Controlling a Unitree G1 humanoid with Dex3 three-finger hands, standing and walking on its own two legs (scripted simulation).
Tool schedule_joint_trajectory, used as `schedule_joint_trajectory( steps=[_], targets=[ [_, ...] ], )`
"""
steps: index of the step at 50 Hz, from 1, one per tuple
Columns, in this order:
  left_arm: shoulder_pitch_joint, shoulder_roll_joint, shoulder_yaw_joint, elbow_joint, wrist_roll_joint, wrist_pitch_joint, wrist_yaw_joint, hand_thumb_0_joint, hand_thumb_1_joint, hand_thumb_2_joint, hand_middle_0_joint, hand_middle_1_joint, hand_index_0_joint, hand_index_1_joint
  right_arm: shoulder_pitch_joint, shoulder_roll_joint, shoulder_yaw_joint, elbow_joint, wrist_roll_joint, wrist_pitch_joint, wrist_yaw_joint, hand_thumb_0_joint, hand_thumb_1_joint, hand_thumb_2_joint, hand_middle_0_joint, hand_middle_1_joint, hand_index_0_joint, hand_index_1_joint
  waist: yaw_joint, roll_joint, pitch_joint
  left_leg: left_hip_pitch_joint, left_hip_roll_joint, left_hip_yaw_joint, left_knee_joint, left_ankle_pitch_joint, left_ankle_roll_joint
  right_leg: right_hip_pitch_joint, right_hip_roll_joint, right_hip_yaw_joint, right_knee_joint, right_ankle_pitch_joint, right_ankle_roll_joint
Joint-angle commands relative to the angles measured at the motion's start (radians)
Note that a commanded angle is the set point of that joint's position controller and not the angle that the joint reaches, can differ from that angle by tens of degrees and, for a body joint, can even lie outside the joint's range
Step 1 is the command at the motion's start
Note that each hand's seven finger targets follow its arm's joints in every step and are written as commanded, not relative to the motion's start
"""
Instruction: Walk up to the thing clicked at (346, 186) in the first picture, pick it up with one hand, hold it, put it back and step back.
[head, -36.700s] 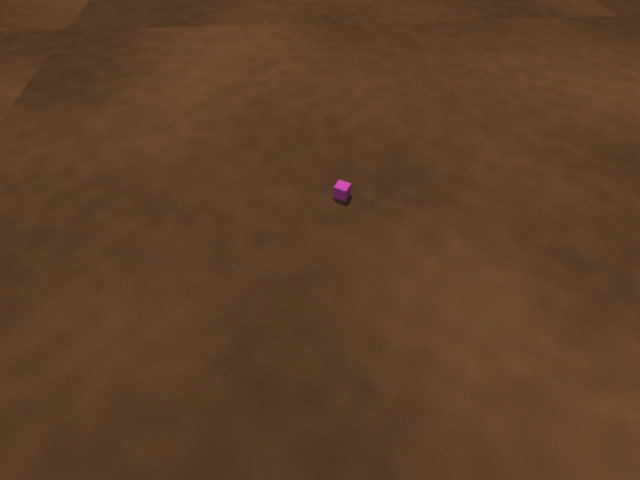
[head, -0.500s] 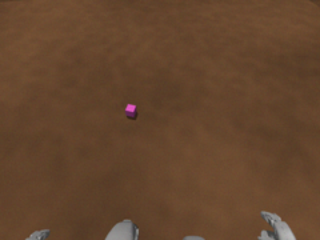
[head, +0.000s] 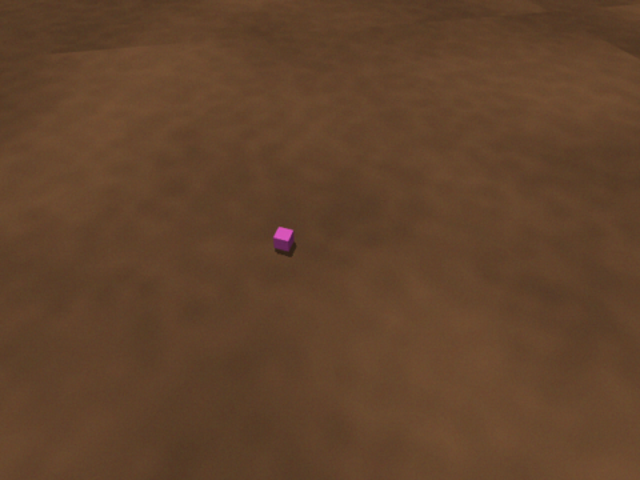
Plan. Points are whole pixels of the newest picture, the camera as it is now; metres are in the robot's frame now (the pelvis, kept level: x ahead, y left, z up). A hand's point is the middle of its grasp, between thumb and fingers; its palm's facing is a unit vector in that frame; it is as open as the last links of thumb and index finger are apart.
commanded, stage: step back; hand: left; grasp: from above
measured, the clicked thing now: (283, 239) +1.11 +0.18 -0.73
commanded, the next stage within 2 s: stand in 0.72 s
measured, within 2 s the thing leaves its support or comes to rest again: neither
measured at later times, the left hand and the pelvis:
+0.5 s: hand out of the picture +0.11 +0.26 -0.15, palm faces +0.05 -0.93 -0.37, open 7.4 cm; pelvis +0.04 -0.01 -0.01, yaw +1 degrees
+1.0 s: hand out of the picture +0.13 +0.26 -0.14, palm faces -0.01 -0.94 -0.33, open 7.4 cm; pelvis +0.05 +0.01 +0.02, yaw +0 degrees
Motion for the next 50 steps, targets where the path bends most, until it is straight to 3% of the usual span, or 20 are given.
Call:
schedule_joint_trajectory(
  steps=[1, 3, 6, 7, 8, 9, 10, 13, 16, 19, 21, 22, 23, 24, 26, 29, 34, 39, 44, 50],
  targets=[
    [-0.046, 0.179, 0.05, -0.067, -0.003, -0.052, -0.009, 0.0, 0.9, 0.9, -0.2, -0.3, -0.2, -0.3, -0.077, -0.289, -0.072, -0.088, 0.003, -0.04, -0.019, 0.0, -0.9, -0.9, 0.2, 0.3, 0.2, 0.3, -0.008, 0.196, 0.041, -0.032, 0.248, -0.314, -0.306, -0.262, 0.167, -0.081, -0.006, -0.023, -0.07, -0.001, 0.008],
    [-0.054, 0.167, 0.053, -0.064, -0.002, -0.054, -0.012, 0.0, 0.9, 0.9, -0.2, -0.3, -0.2, -0.3, -0.072, -0.293, -0.072, -0.093, 0.0, -0.031, -0.017, 0.0, -0.9, -0.9, 0.2, 0.3, 0.2, 0.3, -0.012, 0.223, 0.044, -0.09, 0.241, -0.272, -0.282, -0.227, 0.158, 0.017, 0.018, -0.05, -0.159, 0.008, 0.011],
    [0.024, 0.144, 0.053, -0.015, 0.006, -0.069, 0.005, 0.0, 0.9, 0.9, -0.2, -0.3, -0.2, -0.3, -0.128, -0.23, -0.048, -0.106, 0.016, -0.008, -0.017, 0.0, -0.9, -0.9, 0.2, 0.3, 0.2, 0.3, 0.059, 0.151, 0.006, -0.238, 0.158, -0.138, -0.086, -0.149, 0.082, 0.3, 0.081, -0.107, -0.413, 0.164, -0.003],
    [0.067, 0.172, 0.063, -0.007, 0.016, -0.076, 0.015, 0.0, 0.9, 0.9, -0.2, -0.3, -0.2, -0.3, -0.104, -0.166, -0.025, -0.112, 0.022, -0.006, -0.021, 0.0, -0.9, -0.9, 0.2, 0.3, 0.2, 0.3, 0.076, 0.038, -0.022, -0.31, 0.109, -0.097, 0.068, -0.127, 0.048, 0.395, 0.001, 0.036, -0.482, 0.123, -0.011],
    [0.082, 0.273, 0.081, -0.018, 0.026, -0.085, 0.023, 0.0, 0.9, 0.9, -0.2, -0.3, -0.2, -0.3, -0.115, -0.119, -0.013, -0.14, 0.028, -0.009, -0.027, 0.0, -0.9, -0.9, 0.2, 0.3, 0.2, 0.3, 0.089, -0.187, -0.028, -0.457, -0.046, -0.04, 0.301, -0.233, -0.001, 0.384, -0.253, 0.46, -0.642, -0.091, -0.106],
    [0.013, 0.32, 0.089, -0.046, 0.023, -0.084, 0.021, 0.0, 0.9, 0.9, -0.2, -0.3, -0.2, -0.3, -0.118, -0.196, -0.037, -0.121, 0.019, -0.004, -0.045, 0.0, -0.9, -0.9, 0.2, 0.3, 0.2, 0.3, 0.075, -0.113, 0.03, -0.38, 0.014, -0.128, 0.397, -0.294, -0.007, 0.196, -0.402, 0.579, -0.671, -0.162, -0.211],
    [-0.021, 0.294, 0.083, -0.064, 0.013, -0.088, 0.021, 0.0, 0.9, 0.9, -0.2, -0.3, -0.2, -0.3, -0.083, -0.231, -0.045, -0.098, 0.024, -0.009, -0.045, 0.0, -0.9, -0.9, 0.2, 0.3, 0.2, 0.3, 0.051, -0.034, 0.055, -0.36, 0.04, -0.149, 0.436, -0.252, -0.006, 0.174, -0.39, 0.536, -0.648, -0.091, -0.24],
    [-0.079, 0.222, 0.056, -0.066, 0.002, -0.101, 0.026, 0.0, 0.9, 0.9, -0.2, -0.3, -0.2, -0.3, -0.03, -0.198, -0.036, -0.055, 0.024, -0.019, -0.037, 0.0, -0.9, -0.9, 0.2, 0.3, 0.2, 0.3, 0.011, -0.052, 0.009, -0.261, 0.073, -0.111, 0.342, -0.148, -0.019, 0.175, -0.259, 0.242, -0.545, 0.301, -0.17],
    [-0.075, 0.213, 0.044, -0.056, 0.0, -0.098, 0.026, 0.0, 0.9, 0.9, -0.2, -0.3, -0.2, -0.3, -0.048, -0.169, -0.028, -0.047, 0.021, -0.014, -0.032, 0.0, -0.9, -0.9, 0.2, 0.3, 0.2, 0.3, 0.021, -0.108, -0.035, -0.148, 0.063, -0.015, 0.19, -0.121, -0.028, 0.171, -0.224, 0.117, -0.456, 0.633, -0.143],
    [-0.101, 0.207, 0.033, -0.058, -0.013, -0.079, 0.032, 0.0, 0.9, 0.9, -0.2, -0.3, -0.2, -0.3, -0.077, -0.159, -0.03, -0.037, 0.022, -0.013, -0.035, 0.0, -0.9, -0.9, 0.2, 0.3, 0.2, 0.3, 0.007, -0.123, -0.051, -0.051, 0.038, 0.07, 0.029, 0.023, -0.018, 0.144, -0.186, 0.059, -0.363, 0.765, -0.108],
    [-0.114, 0.187, 0.022, -0.067, -0.019, -0.067, 0.032, 0.0, 0.9, 0.9, -0.2, -0.3, -0.2, -0.3, -0.061, -0.176, -0.036, -0.019, 0.018, -0.018, -0.04, 0.0, -0.9, -0.9, 0.2, 0.3, 0.2, 0.3, -0.012, -0.074, -0.093, 0.048, 0.064, 0.032, -0.073, 0.282, 0.001, 0.118, -0.146, 0.041, -0.287, 0.688, -0.055],
    [-0.103, 0.153, 0.012, -0.076, -0.023, -0.062, 0.031, 0.0, 0.9, 0.9, -0.2, -0.3, -0.2, -0.3, -0.069, -0.217, -0.044, -0.02, 0.012, -0.023, -0.045, 0.0, -0.9, -0.9, 0.2, 0.3, 0.2, 0.3, -0.004, 0.012, -0.135, 0.097, 0.156, -0.071, -0.075, 0.415, 0.033, 0.079, -0.11, 0.032, -0.253, 0.566, -0.027],
    [-0.08, 0.141, 0.007, -0.065, -0.033, -0.053, 0.029, 0.0, 0.9, 0.9, -0.2, -0.3, -0.2, -0.3, -0.136, -0.264, -0.047, -0.037, 0.021, -0.026, -0.044, 0.0, -0.9, -0.9, 0.2, 0.3, 0.2, 0.3, 0.021, 0.099, -0.154, 0.035, 0.253, -0.199, -0.1, 0.373, 0.106, 0.091, -0.019, -0.008, -0.208, 0.307, 0.006],
    [-0.087, 0.151, 0.012, -0.036, -0.032, -0.046, 0.033, 0.0, 0.9, 0.9, -0.2, -0.3, -0.2, -0.3, -0.179, -0.277, -0.045, -0.039, 0.033, -0.023, -0.041, 0.0, -0.9, -0.9, 0.2, 0.3, 0.2, 0.3, 0.024, 0.133, -0.139, -0.056, 0.3, -0.228, -0.116, 0.322, 0.159, 0.173, 0.003, -0.032, -0.2, 0.153, 0.006],
    [-0.09, 0.141, 0.004, -0.008, -0.022, -0.048, 0.031, 0.0, 0.9, 0.9, -0.2, -0.3, -0.2, -0.3, -0.231, -0.246, -0.027, -0.028, 0.028, -0.016, -0.04, 0.0, -0.9, -0.9, 0.2, 0.3, 0.2, 0.3, 0.038, 0.136, -0.112, -0.101, 0.264, -0.173, -0.124, 0.261, 0.118, 0.21, -0.007, -0.016, -0.286, 0.153, -0.001],
    [-0.098, 0.19, 0.012, 0.021, -0.017, -0.062, 0.026, 0.0, 0.9, 0.9, -0.2, -0.3, -0.2, -0.3, -0.264, -0.206, -0.009, -0.009, 0.034, -0.011, -0.038, 0.0, -0.9, -0.9, 0.2, 0.3, 0.2, 0.3, 0.027, 0.095, -0.092, -0.068, 0.162, -0.072, -0.071, 0.223, 0.021, 0.197, -0.089, 0.069, -0.405, 0.339, -0.028],
    [-0.146, 0.176, 0.001, 0.049, -0.016, -0.064, 0.029, 0.0, 0.9, 0.9, -0.2, -0.3, -0.2, -0.3, -0.282, -0.197, -0.007, 0.032, 0.036, -0.011, -0.033, 0.0, -0.9, -0.9, 0.2, 0.3, 0.2, 0.3, 0.012, 0.051, -0.116, 0.039, 0.167, -0.046, -0.089, 0.321, 0.025, 0.198, -0.089, 0.044, -0.445, 0.454, -0.014],
    [-0.167, 0.139, -0.028, 0.088, -0.024, -0.06, 0.017, 0.0, 0.9, 0.9, -0.2, -0.3, -0.2, -0.3, -0.279, -0.202, 0.005, 0.053, 0.031, -0.034, -0.026, 0.0, -0.9, -0.9, 0.2, 0.3, 0.2, 0.3, 0.011, 0.059, -0.112, 0.118, 0.187, -0.076, -0.197, 0.409, 0.009, 0.243, -0.079, 0.026, -0.504, 0.428, 0.017],
    [-0.188, 0.149, -0.033, 0.108, -0.016, -0.061, 0.012, 0.0, 0.9, 0.9, -0.2, -0.3, -0.2, -0.3, -0.292, -0.193, 0.006, 0.065, 0.035, -0.028, -0.024, 0.0, -0.9, -0.9, 0.2, 0.3, 0.2, 0.3, 0.008, 0.038, -0.064, 0.099, 0.173, -0.064, -0.264, 0.237, -0.005, 0.237, -0.09, 0.034, -0.585, 0.329, 0.021],
    [-0.185, 0.148, -0.038, 0.12, -0.016, -0.066, 0.011, 0.0, 0.9, 0.9, -0.2, -0.3, -0.2, -0.3, -0.291, -0.191, 0.005, 0.083, 0.034, -0.029, -0.019, 0.0, -0.9, -0.9, 0.2, 0.3, 0.2, 0.3, 0.011, 0.047, -0.065, 0.112, 0.168, -0.053, -0.291, 0.19, -0.013, 0.239, -0.1, 0.043, -0.62, 0.304, 0.02]
  ],
)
